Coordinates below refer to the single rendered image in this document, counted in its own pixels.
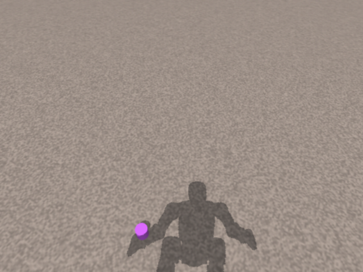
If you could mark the tin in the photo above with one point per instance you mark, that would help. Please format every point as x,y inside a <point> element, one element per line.
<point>141,231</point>

